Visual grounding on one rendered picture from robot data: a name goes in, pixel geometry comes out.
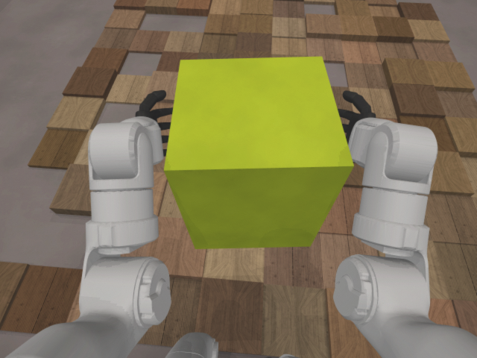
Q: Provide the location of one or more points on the robot left forearm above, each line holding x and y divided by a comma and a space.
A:
121, 159

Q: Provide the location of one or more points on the carton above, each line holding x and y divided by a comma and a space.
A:
257, 154

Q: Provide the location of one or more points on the right robot upper arm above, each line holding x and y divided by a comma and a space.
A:
387, 299

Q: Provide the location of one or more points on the left robot hand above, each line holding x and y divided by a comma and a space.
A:
146, 106

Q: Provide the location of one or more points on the robot left thigh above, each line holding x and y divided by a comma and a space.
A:
194, 345

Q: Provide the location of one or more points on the robot right forearm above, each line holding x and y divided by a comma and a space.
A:
398, 162

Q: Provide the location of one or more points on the right robot hand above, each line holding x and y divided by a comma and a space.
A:
361, 105

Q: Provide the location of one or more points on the left robot upper arm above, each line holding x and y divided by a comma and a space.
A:
121, 298

